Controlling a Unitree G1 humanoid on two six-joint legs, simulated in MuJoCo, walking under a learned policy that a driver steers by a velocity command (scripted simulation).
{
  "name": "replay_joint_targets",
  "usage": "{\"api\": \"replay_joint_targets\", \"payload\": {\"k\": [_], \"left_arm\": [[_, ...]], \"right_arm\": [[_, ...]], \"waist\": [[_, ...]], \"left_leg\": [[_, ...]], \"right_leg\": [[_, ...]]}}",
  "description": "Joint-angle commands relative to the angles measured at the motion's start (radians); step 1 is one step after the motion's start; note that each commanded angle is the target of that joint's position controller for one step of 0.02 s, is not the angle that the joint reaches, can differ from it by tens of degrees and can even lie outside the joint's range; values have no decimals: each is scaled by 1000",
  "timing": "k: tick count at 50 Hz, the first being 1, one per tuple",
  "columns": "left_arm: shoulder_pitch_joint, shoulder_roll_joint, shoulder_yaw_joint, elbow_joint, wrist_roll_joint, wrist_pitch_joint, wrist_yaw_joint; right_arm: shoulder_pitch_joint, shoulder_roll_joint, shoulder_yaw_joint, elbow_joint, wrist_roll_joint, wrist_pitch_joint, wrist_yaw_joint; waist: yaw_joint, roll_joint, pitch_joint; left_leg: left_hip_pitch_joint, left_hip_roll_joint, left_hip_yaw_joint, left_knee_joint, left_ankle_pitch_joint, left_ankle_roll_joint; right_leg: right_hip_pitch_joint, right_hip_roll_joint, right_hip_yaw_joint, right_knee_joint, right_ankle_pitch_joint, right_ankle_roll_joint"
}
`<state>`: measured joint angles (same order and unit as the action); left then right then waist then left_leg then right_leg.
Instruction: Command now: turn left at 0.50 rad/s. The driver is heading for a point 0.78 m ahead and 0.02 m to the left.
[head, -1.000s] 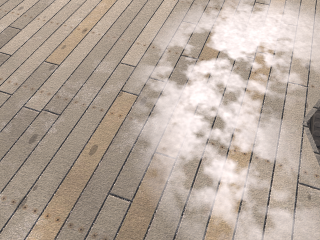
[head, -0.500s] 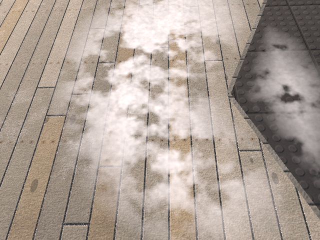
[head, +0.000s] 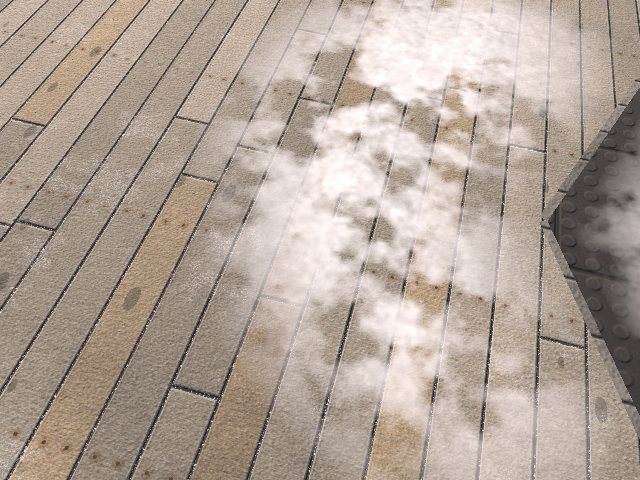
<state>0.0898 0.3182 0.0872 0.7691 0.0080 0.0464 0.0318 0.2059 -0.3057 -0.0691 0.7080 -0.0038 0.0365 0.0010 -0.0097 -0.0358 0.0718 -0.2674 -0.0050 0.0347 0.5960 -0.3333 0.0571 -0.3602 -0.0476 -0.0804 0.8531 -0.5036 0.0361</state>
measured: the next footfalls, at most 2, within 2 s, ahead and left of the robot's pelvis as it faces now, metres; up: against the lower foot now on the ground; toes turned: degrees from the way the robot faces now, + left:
right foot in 0.50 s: +0.09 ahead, -0.12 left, +0.00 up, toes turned +23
left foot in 0.80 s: -0.01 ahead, +0.11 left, +0.00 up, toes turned +9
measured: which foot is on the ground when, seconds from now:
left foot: down 0.00-0.50, up 0.52-0.78, down 0.80-1.00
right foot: up 0.00-0.48, down 0.50-0.84, up 0.86-1.00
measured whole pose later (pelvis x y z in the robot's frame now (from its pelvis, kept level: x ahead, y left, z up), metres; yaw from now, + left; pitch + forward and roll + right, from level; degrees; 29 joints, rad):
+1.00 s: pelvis +0.00 -0.02 +0.01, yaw +8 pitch +1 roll +0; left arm 0.16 0.36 0.09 0.77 -0.03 0.04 0.01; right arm 0.19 -0.28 -0.06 0.73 -0.01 0.01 -0.04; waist 0.00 -0.03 0.07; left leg -0.16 0.01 0.01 0.43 -0.27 0.00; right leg -0.44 0.03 0.05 0.98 -0.49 0.07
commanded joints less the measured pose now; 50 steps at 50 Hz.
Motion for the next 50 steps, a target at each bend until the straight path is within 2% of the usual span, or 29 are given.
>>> {"api": "replay_joint_targets", "payload": {"k": [1,2,3,6,15,20,22,24,25,26,27,28,29,30,31,33,35,36,38,40,41,42,43,44,45,46,47,48,50], "left_arm": [[-81,96,26,-98,-13,-20,4],[-57,101,30,-77,-9,-19,11],[-42,109,34,-69,-2,-19,15],[-10,90,32,-60,-12,-25,11],[-40,84,27,-74,-15,-49,8],[-20,93,27,-79,-22,-75,-12],[22,96,26,-68,-23,-84,-23],[75,90,26,-52,-17,-91,-33],[75,128,30,-60,-1,-90,-30],[30,179,30,-87,12,-81,-23],[51,170,25,-72,34,-82,-28],[31,125,10,-79,20,-89,-30],[-7,83,-5,-76,8,-92,-31],[-31,53,-21,-73,-1,-95,-34],[-46,44,-30,-63,-8,-94,-37],[-20,89,-19,-49,-15,-76,-33],[47,157,4,-42,-16,-58,-24],[59,172,9,-43,-20,-52,-22],[41,175,12,-50,-35,-44,-20],[30,159,10,-57,-47,-39,-12],[31,136,4,-62,-40,-43,-10],[21,93,-3,-87,-39,-48,-8],[30,96,-6,-78,-35,-49,-9],[35,118,5,-77,-36,-49,-12],[49,146,22,-68,-39,-43,-13],[73,144,29,-60,-39,-32,-14],[84,117,24,-55,-38,-20,-15],[70,96,17,-60,-36,-13,-17],[34,74,4,-88,-35,-10,-28]], "right_arm": [[25,-209,-52,-71,-10,-53,0],[-16,-183,-45,-77,10,-54,-5],[-37,-166,-37,-82,22,-52,-12],[-18,-159,-31,-95,14,-44,-23],[-25,-197,-45,-116,13,-22,-32],[-61,-200,-48,-134,16,-8,-25],[-82,-186,-42,-141,19,-3,-25],[-96,-161,-31,-140,30,4,-32],[-46,-125,-19,-131,19,2,-33],[41,-83,-5,-117,-7,-5,-29],[2,-154,-30,-136,3,-11,-35],[7,-200,-45,-115,3,-11,-42],[0,-183,-45,-97,2,-7,-43],[9,-136,-33,-75,-6,2,-46],[13,-102,-22,-69,-14,6,-42],[-37,-59,-6,-76,-10,-6,-35],[-76,-72,-11,-78,9,-18,-40],[-69,-87,-17,-71,19,-20,-43],[-35,-94,-23,-51,23,-24,-47],[1,-110,-30,-33,14,-32,-44],[29,-140,-38,-35,3,-34,-47],[30,-209,-58,-20,-7,-29,-42],[17,-188,-56,-35,-20,-27,-36],[-7,-156,-46,-49,-30,-29,-39],[-20,-132,-35,-59,-32,-35,-44],[-50,-120,-29,-61,-18,-41,-47],[-74,-118,-28,-59,-3,-47,-48],[-73,-125,-31,-52,4,-49,-48],[-52,-145,-38,-39,2,-40,-50]], "waist": [[-18,132,-124],[-1,103,-111],[10,117,-111],[11,135,-144],[-19,183,-102],[-17,196,-133],[-3,198,-161],[34,177,-166],[12,89,-182],[-57,-148,-173],[-25,-215,-132],[-20,-119,-115],[-30,-85,-102],[-39,-78,-102],[-42,-93,-93],[-13,-128,-78],[32,-141,-95],[36,-147,-106],[18,-151,-111],[-3,-129,-130],[-9,-76,-162],[22,142,-151],[-2,220,-128],[-13,264,-116],[-10,225,-102],[15,177,-87],[28,154,-69],[17,156,-60],[-7,178,-68]], "left_leg": [[226,312,-403,-259,613,241],[228,270,-365,-256,560,194],[220,245,-343,-258,567,175],[232,212,-327,-262,585,174],[158,172,-448,-259,308,173],[144,163,-544,-204,420,172],[159,158,-554,-162,501,157],[111,110,-528,-115,440,98],[40,55,-470,-41,252,42],[-80,-97,-312,140,-175,-21],[-181,-130,-239,321,-367,-72],[-175,-84,-266,436,-317,-100],[-164,-70,-272,454,-252,-118],[-141,-49,-264,417,-213,-140],[-127,-17,-229,358,-169,-160],[-76,-8,-133,180,-144,-176],[-56,-35,-101,61,-130,-174],[-48,-42,-100,12,-103,-168],[-4,-53,-95,-129,-11,-143],[134,-32,-103,-256,153,-102],[239,46,-143,-234,250,-71],[231,124,-223,-214,310,6],[240,228,-322,-258,391,98],[234,333,-396,-283,493,179],[217,368,-401,-283,588,216],[209,356,-350,-262,631,202],[213,321,-283,-249,634,171],[227,295,-238,-247,642,156],[244,274,-179,-246,657,158]], "right_leg": [[-286,26,149,338,-71,15],[-296,17,155,308,-2,19],[-279,15,159,295,58,29],[-236,42,156,273,144,53],[-152,67,190,-53,160,76],[-50,92,195,-181,130,54],[11,87,181,-272,166,38],[157,67,160,-496,388,5],[258,-49,265,-534,507,-38],[319,-227,453,-532,775,-136],[228,-335,596,-547,767,-307],[198,-311,567,-551,671,-325],[185,-241,486,-543,597,-278],[184,-186,428,-543,533,-236],[187,-163,409,-543,539,-223],[193,-99,360,-522,602,-208],[247,-101,402,-493,642,-222],[271,-111,436,-491,643,-230],[276,-111,479,-482,627,-226],[200,-87,479,-459,612,-182],[111,-61,448,-414,554,-143],[18,43,299,-324,396,-84],[-62,107,216,-215,191,-37],[-128,111,172,-30,-49,-13],[-166,93,174,162,-139,4],[-189,69,191,247,-111,16],[-207,50,193,233,-61,27],[-219,44,173,205,-11,40],[-199,33,120,129,43,62]]}}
